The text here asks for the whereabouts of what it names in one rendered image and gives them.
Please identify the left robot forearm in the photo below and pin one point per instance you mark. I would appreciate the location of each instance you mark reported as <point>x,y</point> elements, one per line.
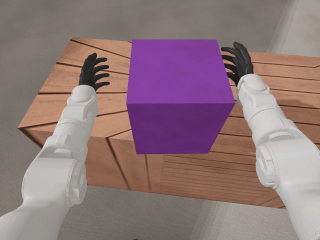
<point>73,130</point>

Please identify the right robot upper arm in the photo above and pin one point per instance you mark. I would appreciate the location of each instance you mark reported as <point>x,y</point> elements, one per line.
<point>292,168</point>

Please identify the right robot forearm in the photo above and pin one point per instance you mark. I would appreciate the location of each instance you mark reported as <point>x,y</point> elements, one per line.
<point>262,113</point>

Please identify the left robot upper arm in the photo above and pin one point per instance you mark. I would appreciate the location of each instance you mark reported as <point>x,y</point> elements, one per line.
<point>52,186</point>

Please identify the left robot hand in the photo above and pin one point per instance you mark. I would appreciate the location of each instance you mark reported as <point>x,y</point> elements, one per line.
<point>88,71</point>

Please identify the carton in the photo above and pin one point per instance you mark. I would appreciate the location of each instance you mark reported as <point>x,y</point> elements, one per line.
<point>178,95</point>

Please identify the pedestal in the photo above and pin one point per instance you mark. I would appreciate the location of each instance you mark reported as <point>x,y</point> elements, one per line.
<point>227,173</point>

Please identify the right robot hand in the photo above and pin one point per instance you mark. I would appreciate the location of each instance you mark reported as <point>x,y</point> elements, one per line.
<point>242,62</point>

